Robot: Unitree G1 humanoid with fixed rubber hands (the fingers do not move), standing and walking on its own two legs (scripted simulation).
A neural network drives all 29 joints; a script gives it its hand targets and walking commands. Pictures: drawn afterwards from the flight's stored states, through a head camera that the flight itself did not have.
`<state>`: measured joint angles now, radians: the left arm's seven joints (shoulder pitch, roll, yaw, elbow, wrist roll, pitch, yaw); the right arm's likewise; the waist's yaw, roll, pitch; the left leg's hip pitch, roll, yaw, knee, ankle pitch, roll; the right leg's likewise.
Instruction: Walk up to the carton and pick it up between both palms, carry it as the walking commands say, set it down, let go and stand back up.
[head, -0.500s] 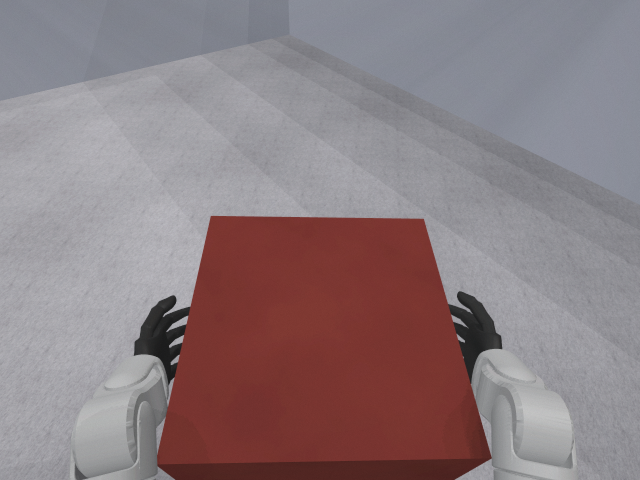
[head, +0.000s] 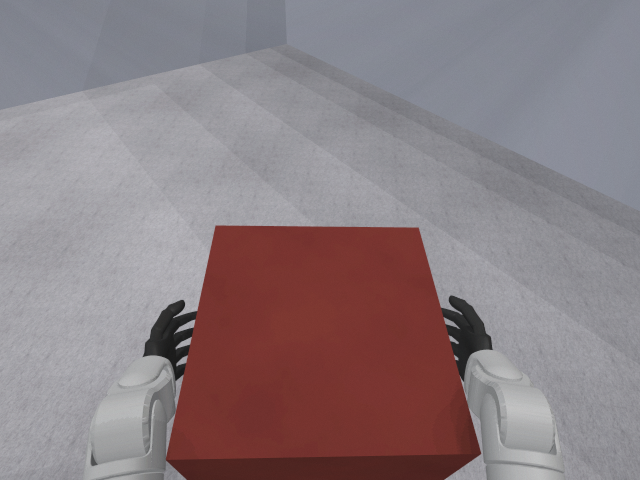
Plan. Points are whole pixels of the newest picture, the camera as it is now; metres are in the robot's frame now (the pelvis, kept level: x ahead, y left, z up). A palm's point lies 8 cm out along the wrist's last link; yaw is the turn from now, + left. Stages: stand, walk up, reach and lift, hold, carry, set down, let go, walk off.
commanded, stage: carry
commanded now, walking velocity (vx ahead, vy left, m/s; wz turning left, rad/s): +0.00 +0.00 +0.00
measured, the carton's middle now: (317, 364) +0.30 +0.00 -0.02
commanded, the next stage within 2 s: hold in 0.78 s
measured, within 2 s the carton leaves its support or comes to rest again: neither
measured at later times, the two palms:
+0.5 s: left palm (151, 373) +0.26 +0.20 +0.04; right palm (463, 367) +0.25 -0.18 +0.04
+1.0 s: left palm (125, 386) +0.24 +0.22 +0.04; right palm (446, 389) +0.23 -0.15 +0.03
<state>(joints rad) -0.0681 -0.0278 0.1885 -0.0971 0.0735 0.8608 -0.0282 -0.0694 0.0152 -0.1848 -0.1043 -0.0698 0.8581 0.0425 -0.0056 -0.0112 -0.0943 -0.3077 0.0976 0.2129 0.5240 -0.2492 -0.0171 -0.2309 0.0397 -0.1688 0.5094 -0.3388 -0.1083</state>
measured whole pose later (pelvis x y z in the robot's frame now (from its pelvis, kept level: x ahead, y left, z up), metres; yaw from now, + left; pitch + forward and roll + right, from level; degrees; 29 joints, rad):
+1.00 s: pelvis -0.02 +0.03 +0.01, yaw -10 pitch -2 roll +1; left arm -0.02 0.04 0.20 -0.02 0.08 0.71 -0.05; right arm -0.08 0.01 -0.07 0.09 -0.08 0.65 0.00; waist 0.10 -0.01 0.02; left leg -0.14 0.00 -0.04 0.36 -0.18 0.00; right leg -0.14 0.08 0.03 0.38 -0.21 -0.07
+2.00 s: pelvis -0.03 +0.06 -0.02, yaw -10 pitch +19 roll +0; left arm -0.30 -0.02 0.41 0.45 0.15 0.31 -0.07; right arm -0.40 0.04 -0.27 0.58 -0.18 0.27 0.05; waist 0.14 -0.02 -0.07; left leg -0.76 -0.05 -0.05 0.69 -0.27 0.01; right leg -0.75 0.09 0.08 0.70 -0.28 -0.03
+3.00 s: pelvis -0.09 +0.07 -0.17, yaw -10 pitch +42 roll +0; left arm -0.71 0.08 0.50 0.61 0.09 0.31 -0.03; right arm -0.85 -0.07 -0.30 0.75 -0.13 0.29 0.01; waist 0.12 -0.07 -0.21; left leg -1.68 -0.07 -0.04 1.39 -0.44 -0.01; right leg -1.66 0.12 0.05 1.41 -0.47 -0.01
